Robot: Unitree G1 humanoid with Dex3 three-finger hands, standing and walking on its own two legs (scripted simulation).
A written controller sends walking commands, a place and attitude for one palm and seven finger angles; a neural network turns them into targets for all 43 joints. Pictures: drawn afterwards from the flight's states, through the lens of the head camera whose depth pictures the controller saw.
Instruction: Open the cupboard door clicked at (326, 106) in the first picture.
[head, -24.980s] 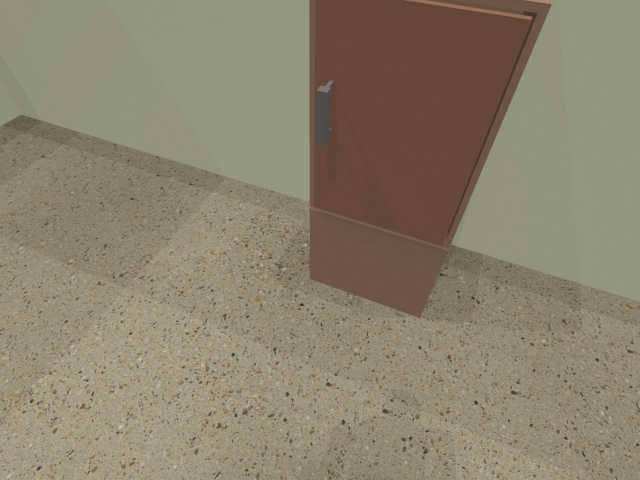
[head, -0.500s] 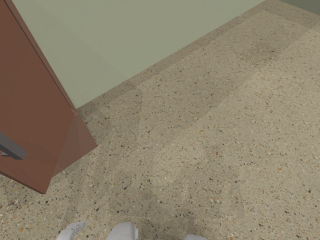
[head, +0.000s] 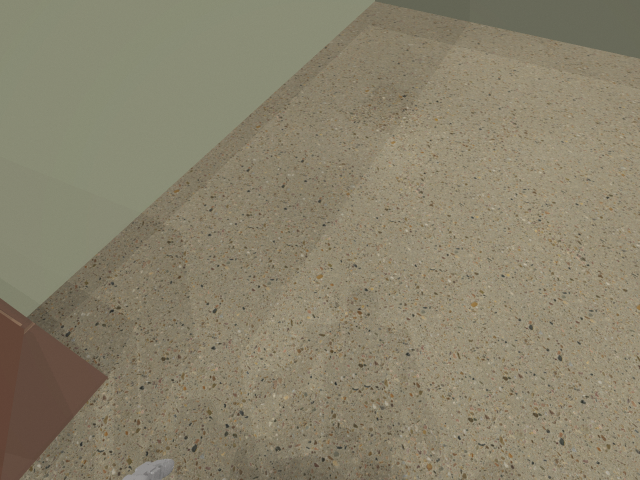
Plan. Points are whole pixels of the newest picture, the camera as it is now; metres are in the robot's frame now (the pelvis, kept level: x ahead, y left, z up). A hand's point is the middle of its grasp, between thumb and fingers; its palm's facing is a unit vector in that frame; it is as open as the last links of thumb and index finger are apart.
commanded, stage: walk to a spot facing it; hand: left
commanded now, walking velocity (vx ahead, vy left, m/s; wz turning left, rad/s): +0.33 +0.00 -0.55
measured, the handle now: out of the picture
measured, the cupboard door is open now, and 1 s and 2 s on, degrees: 46 46 46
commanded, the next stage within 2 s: turn to face it in 1.24 s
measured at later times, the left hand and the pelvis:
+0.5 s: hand (206, 395) +0.26 +0.20 -0.17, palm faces -0.20 -0.97 -0.15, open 7.4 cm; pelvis +0.19 +0.01 +0.01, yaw -15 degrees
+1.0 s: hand (327, 245) +0.55 +0.00 -0.15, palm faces -0.38 -0.90 -0.21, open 7.1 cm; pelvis +0.38 -0.13 +0.01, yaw -25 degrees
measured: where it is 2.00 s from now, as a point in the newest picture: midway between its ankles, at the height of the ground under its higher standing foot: (405, 316)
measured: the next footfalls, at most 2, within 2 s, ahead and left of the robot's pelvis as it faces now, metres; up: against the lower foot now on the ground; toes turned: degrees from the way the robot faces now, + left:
left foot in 0.36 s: +0.27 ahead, +0.11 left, +0.00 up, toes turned -5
right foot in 0.82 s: +0.40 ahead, -0.20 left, +0.00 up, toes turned -30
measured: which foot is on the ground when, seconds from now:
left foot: up 0.00-0.34, down 0.36-0.82, up 0.84-1.00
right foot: down 0.00-0.36, up 0.38-0.80, down 0.82-1.00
